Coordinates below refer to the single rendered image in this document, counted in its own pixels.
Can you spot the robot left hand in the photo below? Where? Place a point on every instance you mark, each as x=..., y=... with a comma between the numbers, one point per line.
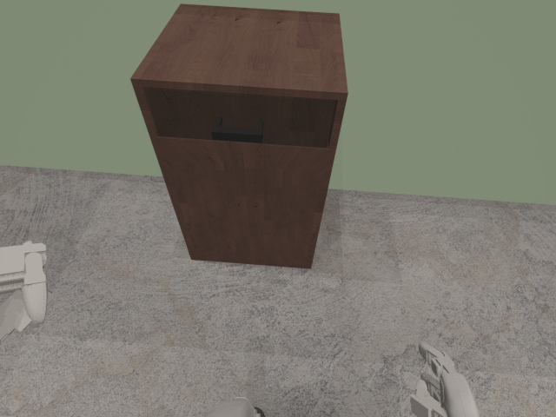
x=21, y=273

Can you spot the drawer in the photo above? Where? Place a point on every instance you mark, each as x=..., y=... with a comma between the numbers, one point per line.
x=287, y=120

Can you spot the left robot shin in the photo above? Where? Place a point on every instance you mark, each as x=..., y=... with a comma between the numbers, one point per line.
x=243, y=399

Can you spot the handle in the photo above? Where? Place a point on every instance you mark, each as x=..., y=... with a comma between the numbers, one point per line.
x=236, y=134

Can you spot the robot right hand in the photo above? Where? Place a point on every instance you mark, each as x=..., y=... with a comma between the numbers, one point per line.
x=451, y=396

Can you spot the cabinet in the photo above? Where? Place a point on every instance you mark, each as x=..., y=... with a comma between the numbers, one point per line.
x=245, y=202

